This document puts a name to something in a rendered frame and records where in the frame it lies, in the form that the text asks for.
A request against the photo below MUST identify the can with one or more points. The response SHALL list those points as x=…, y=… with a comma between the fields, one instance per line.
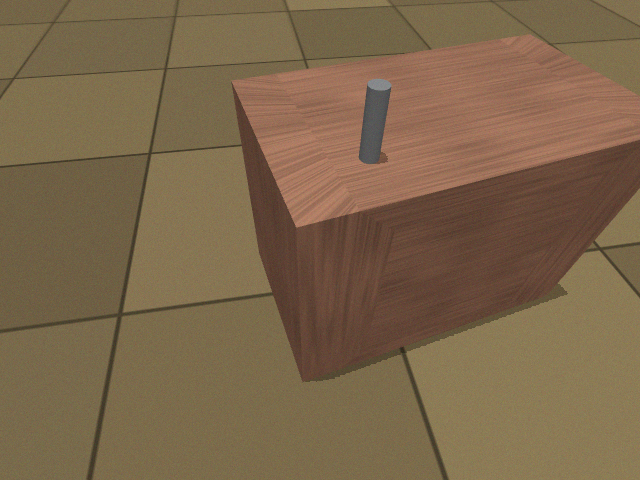
x=375, y=112

